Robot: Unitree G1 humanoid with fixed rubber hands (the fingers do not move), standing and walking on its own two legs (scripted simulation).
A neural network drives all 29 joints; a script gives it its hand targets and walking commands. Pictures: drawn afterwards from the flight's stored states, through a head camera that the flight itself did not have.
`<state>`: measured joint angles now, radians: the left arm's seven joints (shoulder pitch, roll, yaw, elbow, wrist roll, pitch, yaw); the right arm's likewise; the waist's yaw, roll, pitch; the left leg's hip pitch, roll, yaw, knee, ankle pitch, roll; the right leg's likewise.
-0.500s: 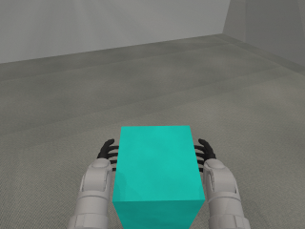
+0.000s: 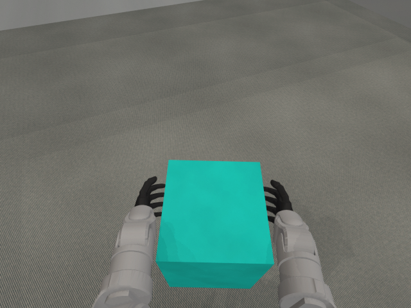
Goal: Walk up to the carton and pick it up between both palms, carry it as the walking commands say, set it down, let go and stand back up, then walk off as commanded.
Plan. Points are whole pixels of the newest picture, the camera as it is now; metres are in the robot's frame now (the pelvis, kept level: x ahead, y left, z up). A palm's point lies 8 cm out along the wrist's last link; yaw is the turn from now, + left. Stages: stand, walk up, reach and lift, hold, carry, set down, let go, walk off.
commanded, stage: set down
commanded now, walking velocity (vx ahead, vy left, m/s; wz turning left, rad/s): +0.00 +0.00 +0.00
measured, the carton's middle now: (211, 228) +0.31 -0.02 -0.09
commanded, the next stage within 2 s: none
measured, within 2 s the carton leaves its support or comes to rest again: neither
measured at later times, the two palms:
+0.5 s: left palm (155, 216) +0.36 +0.12 -0.11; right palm (271, 223) +0.33 -0.17 -0.11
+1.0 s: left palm (159, 219) +0.39 +0.12 -0.19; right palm (261, 225) +0.37 -0.17 -0.19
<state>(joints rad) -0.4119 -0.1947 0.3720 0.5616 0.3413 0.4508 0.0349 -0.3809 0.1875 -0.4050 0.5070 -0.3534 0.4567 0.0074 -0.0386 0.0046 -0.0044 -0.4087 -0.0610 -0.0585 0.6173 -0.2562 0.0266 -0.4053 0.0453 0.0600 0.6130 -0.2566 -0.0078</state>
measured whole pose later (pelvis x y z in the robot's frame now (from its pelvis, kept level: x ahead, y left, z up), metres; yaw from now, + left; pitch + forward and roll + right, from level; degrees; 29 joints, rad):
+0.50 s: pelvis -0.02 +0.00 -0.05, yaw +0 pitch +24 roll +0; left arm -0.59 -0.15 0.40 0.59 0.30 0.25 0.03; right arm -0.53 0.18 -0.46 0.50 -0.30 0.26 -0.01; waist -0.04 0.02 -0.05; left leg -1.03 -0.08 -0.06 0.93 -0.31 0.01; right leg -1.02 0.06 0.06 0.92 -0.31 0.00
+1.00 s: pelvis -0.02 +0.00 -0.12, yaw +0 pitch +36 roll +0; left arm -0.67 -0.10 0.37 0.65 0.22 0.22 0.06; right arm -0.61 0.14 -0.43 0.57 -0.21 0.22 -0.06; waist -0.04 0.01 -0.19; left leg -1.43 -0.10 -0.06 1.25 -0.44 0.01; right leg -1.43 0.09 0.06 1.25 -0.44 0.01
